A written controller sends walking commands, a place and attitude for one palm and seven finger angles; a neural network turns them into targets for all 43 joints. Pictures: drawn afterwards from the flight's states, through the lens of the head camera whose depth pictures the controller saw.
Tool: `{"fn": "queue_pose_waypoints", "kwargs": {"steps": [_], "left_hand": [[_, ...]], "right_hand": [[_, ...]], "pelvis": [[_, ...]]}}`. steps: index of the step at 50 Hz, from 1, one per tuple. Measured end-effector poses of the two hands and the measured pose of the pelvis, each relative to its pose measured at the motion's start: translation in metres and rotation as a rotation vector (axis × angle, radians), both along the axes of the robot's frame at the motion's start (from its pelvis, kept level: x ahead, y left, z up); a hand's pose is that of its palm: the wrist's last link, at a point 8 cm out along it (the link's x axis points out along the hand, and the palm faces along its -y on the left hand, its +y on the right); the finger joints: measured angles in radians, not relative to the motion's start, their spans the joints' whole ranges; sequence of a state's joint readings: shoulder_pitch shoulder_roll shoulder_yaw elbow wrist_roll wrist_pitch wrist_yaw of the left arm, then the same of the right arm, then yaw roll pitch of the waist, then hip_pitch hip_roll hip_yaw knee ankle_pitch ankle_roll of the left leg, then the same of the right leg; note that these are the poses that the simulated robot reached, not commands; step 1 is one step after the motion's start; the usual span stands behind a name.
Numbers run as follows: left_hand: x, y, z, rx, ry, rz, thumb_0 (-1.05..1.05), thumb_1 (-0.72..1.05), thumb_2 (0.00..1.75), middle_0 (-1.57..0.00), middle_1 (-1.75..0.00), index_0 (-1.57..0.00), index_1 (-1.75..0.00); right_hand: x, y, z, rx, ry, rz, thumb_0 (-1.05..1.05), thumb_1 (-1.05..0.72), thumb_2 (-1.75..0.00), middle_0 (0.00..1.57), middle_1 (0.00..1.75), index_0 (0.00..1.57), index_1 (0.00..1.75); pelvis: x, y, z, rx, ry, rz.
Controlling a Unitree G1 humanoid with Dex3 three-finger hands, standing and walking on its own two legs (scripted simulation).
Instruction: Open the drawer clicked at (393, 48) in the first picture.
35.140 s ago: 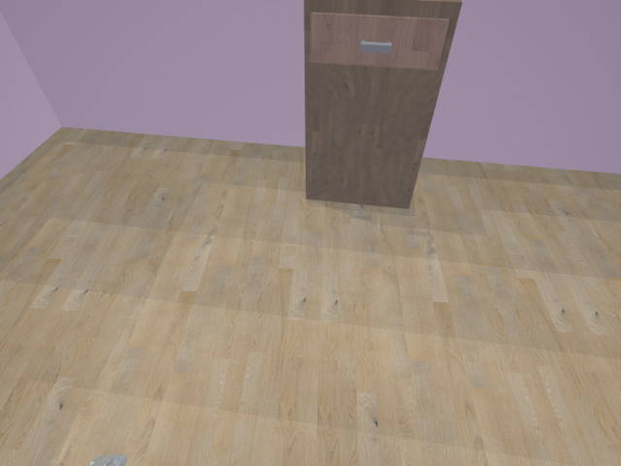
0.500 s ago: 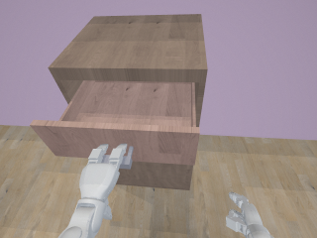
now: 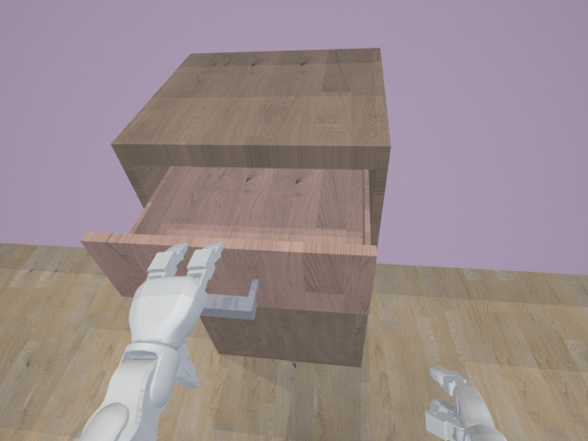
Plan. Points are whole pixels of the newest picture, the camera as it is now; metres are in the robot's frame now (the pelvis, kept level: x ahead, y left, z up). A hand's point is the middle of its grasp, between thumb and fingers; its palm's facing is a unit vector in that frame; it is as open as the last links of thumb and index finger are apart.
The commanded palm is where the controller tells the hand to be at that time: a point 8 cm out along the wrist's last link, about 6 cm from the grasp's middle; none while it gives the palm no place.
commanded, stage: lift the hand off the handle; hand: left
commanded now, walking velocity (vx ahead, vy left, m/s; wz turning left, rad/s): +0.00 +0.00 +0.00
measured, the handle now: (225, 294) +0.33 +0.17 +0.00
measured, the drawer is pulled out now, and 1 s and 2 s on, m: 0.19 0.19 0.19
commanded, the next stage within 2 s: draw the hand back to the body in 0.74 s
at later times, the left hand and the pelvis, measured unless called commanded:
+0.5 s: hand (181, 283) +0.26 +0.18 +0.13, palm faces +0.14 -0.16 -0.98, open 16.2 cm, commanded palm +0.23 +0.18 +0.19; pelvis +0.01 +0.01 +0.01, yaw +1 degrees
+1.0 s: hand (168, 277) +0.26 +0.19 +0.14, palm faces +0.11 -0.13 -0.99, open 16.2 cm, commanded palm +0.22 +0.19 +0.20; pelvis +0.00 +0.00 +0.01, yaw +1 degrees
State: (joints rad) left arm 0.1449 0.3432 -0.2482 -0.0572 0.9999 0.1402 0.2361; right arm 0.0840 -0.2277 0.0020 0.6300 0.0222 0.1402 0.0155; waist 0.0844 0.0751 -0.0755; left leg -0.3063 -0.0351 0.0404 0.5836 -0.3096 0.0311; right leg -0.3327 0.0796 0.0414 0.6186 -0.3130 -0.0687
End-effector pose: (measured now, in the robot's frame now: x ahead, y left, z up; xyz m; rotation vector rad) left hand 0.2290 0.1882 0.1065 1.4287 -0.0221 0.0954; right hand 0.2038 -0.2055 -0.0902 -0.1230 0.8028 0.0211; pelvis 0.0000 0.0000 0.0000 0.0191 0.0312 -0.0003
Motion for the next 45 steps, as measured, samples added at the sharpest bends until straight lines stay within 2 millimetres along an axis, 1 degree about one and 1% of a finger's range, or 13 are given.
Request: {"fn": "queue_pose_waypoints", "kwargs": {"steps": [9,18,21,29,32,35,39,45], "left_hand": [[0.001,0.001,0.025,-0.015,-0.019,-0.021,0.0,-0.49,0.3,-0.18,-0.3,-0.17,-0.31],[0.002,0.009,0.048,-0.007,-0.037,-0.015,0.0,-0.49,0.3,-0.18,-0.3,-0.17,-0.31],[0.004,0.006,0.057,-0.01,-0.051,-0.027,0.0,-0.49,0.3,-0.18,-0.3,-0.17,-0.31],[0.01,-0.012,0.081,-0.007,-0.093,-0.093,0.0,-0.49,0.3,-0.18,-0.3,-0.17,-0.31],[0.014,-0.012,0.088,0.009,-0.097,-0.086,0.0,-0.49,0.3,-0.18,-0.3,-0.17,-0.31],[0.017,-0.007,0.095,0.01,-0.096,-0.064,0.0,-0.49,0.3,-0.18,-0.3,-0.17,-0.31],[0.017,-0.002,0.094,-0.013,-0.067,-0.03,0.0,-0.49,0.3,-0.17,-0.3,-0.17,-0.31],[0.011,-0.008,0.086,-0.009,-0.034,-0.065,0.0,-0.49,0.3,-0.18,-0.3,-0.17,-0.31]], "right_hand": [[0.015,0.013,0.008,0.021,-0.026,0.038,0.01,-0.91,-0.9,0.19,0.3,0.2,0.3],[0.027,0.025,0.015,0.032,-0.038,0.072,0.01,-0.91,-0.9,0.2,0.3,0.2,0.3],[0.03,0.028,0.016,0.037,-0.038,0.082,0.01,-0.91,-0.9,0.2,0.3,0.2,0.3],[0.034,0.039,0.016,0.081,-0.038,0.101,0.01,-0.91,-0.9,0.19,0.3,0.19,0.3],[0.033,0.042,0.016,0.095,-0.035,0.108,0.01,-0.91,-0.9,0.19,0.3,0.19,0.3],[0.033,0.042,0.016,0.107,-0.033,0.112,0.01,-0.91,-0.9,0.19,0.3,0.19,0.3],[0.031,0.039,0.017,0.11,-0.03,0.115,0.01,-0.91,-0.9,0.19,0.3,0.2,0.3],[0.029,0.028,0.017,0.075,-0.027,0.111,0.01,-0.91,-0.9,0.19,0.3,0.2,0.3]], "pelvis": [[0.004,0.003,0.004,-0.004,-0.019,0.004],[0.007,0.007,0.007,-0.01,-0.033,0.01],[0.007,0.009,0.007,-0.011,-0.036,0.015],[0.007,0.012,0.008,-0.009,-0.045,0.013],[0.007,0.011,0.008,-0.007,-0.05,0.012],[0.007,0.009,0.009,-0.007,-0.054,0.013],[0.006,0.007,0.01,-0.006,-0.057,0.018],[0.004,0.002,0.009,-0.006,-0.054,0.018]]}}
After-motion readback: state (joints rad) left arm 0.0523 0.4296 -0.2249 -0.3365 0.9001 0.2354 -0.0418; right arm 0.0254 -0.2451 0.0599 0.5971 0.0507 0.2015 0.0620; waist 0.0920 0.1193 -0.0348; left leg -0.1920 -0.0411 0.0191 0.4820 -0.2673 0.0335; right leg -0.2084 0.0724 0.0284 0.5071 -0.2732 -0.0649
